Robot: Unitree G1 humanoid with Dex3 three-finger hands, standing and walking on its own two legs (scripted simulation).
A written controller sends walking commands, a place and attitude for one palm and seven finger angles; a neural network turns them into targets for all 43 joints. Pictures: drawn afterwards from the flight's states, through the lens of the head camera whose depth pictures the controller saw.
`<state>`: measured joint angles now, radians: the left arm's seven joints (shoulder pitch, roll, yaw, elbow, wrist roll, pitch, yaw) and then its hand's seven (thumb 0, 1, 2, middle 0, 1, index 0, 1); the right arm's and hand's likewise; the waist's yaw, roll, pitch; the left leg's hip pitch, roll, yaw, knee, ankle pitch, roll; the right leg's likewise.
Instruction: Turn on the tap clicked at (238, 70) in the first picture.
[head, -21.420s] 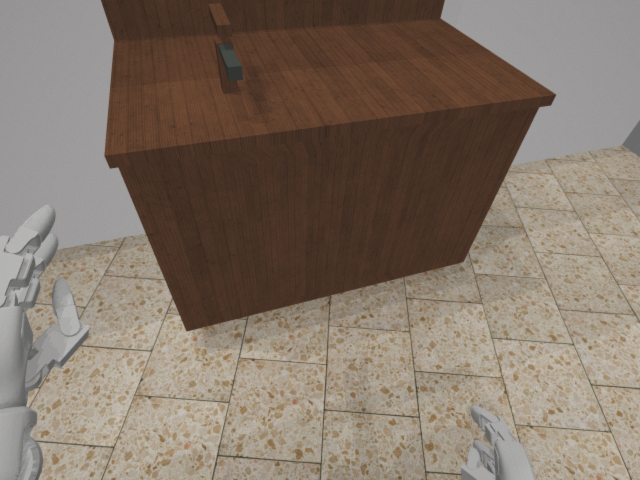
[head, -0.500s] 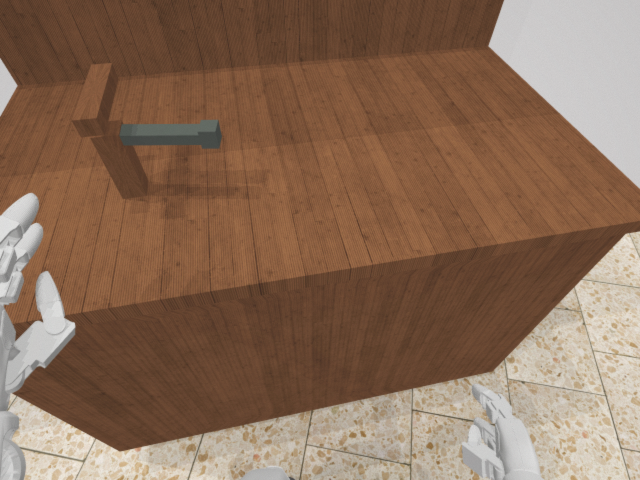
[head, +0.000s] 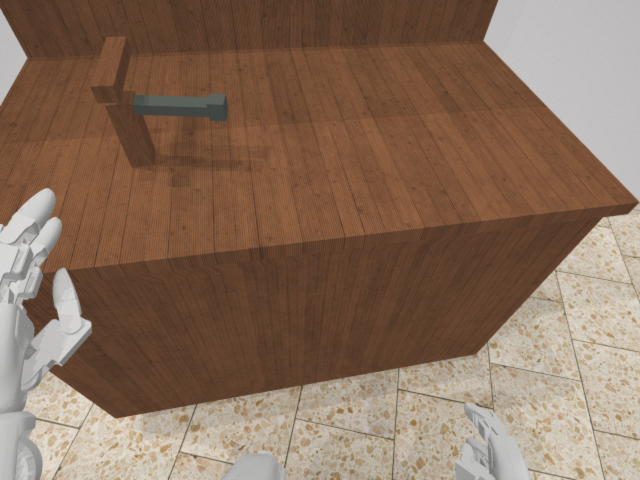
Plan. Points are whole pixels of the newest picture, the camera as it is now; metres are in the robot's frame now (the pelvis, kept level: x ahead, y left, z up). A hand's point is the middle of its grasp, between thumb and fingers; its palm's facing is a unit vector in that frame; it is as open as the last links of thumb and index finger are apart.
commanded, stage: step back with the hand held close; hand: left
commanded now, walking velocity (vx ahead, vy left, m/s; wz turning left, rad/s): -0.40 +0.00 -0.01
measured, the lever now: (217, 107) +0.58 +0.21 +0.14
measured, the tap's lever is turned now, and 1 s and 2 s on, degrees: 80 80 80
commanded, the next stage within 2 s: stop stepping back and stand still in 0.14 s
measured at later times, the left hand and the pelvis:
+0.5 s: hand out of the picture +0.08 +0.22 +0.16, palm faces +0.36 -0.84 -0.40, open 7.4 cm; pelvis -0.13 -0.01 -0.01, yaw +0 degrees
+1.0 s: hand out of the picture +0.01 +0.20 +0.15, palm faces +0.40 -0.85 -0.35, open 7.4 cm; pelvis -0.20 -0.04 -0.02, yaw +2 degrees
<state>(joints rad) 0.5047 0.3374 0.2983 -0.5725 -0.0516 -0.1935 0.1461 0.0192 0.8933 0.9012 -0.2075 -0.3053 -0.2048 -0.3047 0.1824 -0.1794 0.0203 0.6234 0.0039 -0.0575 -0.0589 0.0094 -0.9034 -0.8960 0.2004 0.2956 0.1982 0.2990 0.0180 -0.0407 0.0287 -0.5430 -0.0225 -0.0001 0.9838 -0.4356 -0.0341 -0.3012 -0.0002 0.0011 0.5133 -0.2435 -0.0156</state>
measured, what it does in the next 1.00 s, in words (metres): walks backwards: left foot, then right foot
